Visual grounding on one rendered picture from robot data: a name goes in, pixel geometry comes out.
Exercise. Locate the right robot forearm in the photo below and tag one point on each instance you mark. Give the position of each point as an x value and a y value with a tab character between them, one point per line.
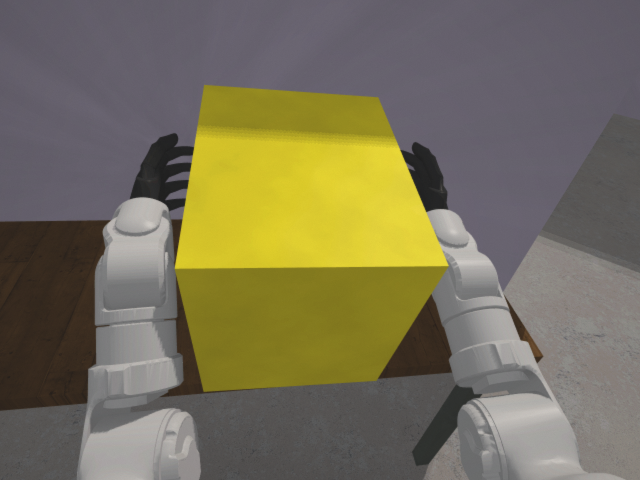
487	353

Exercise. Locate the table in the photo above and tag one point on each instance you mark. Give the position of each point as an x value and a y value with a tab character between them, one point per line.
48	331

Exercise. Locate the left robot upper arm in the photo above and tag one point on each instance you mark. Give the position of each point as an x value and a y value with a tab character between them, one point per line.
147	445

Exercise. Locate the right robot upper arm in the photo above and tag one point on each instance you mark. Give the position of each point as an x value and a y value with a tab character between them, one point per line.
519	436

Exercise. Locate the robot left hand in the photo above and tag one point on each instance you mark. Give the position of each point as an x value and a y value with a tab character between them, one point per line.
154	172

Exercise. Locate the left robot forearm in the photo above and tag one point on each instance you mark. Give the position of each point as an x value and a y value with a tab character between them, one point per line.
135	290

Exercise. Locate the carton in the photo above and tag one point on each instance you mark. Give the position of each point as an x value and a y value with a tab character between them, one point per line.
305	252

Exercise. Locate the robot right hand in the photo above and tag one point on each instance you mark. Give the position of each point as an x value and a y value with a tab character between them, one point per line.
427	177

